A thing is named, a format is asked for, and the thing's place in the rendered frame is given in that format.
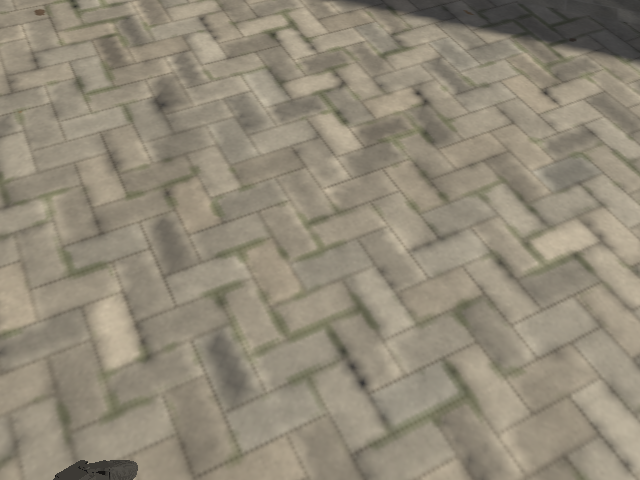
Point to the left robot hand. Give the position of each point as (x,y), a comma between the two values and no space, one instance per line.
(102,470)

